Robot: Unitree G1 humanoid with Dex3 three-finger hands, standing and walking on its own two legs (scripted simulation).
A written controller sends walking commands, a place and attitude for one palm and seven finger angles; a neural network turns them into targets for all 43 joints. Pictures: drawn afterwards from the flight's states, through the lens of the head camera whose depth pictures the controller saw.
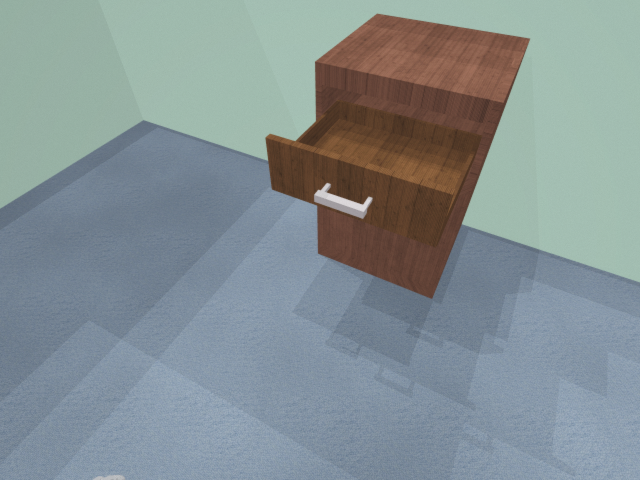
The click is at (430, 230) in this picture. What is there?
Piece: drawer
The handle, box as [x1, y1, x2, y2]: [314, 183, 372, 218]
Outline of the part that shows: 314,194 314,201 362,218 366,213 366,208 372,198 368,197 362,205 327,193 326,191 330,186 330,184 326,183 320,190 318,190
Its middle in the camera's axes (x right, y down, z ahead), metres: +0.05 -0.09 +0.89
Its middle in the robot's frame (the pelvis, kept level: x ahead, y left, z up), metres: +0.72 -0.01 -0.11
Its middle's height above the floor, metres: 0.66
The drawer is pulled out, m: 0.30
